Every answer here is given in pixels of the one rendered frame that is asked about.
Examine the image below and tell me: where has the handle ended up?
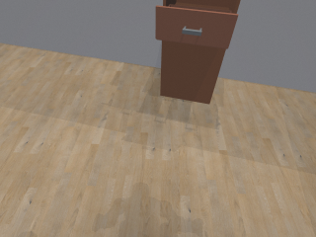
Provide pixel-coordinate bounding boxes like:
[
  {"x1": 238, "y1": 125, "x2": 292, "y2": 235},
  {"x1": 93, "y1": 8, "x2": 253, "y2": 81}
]
[{"x1": 182, "y1": 26, "x2": 202, "y2": 36}]

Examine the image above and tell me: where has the cabinet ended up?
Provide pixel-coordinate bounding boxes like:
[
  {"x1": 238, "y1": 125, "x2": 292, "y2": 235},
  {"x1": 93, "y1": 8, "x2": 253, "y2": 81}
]
[{"x1": 160, "y1": 0, "x2": 241, "y2": 105}]

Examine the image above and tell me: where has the drawer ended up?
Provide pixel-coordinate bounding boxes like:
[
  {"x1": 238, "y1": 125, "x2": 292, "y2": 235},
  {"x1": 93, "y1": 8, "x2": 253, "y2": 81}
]
[{"x1": 155, "y1": 4, "x2": 239, "y2": 49}]

